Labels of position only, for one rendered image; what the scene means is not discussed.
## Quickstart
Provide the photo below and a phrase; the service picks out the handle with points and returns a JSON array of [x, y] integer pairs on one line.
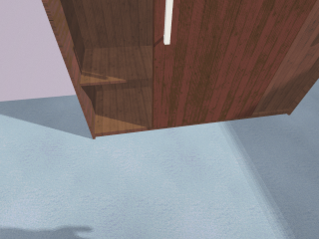
[[167, 21]]

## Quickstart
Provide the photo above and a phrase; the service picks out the wardrobe door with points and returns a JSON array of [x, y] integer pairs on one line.
[[221, 57], [297, 68]]

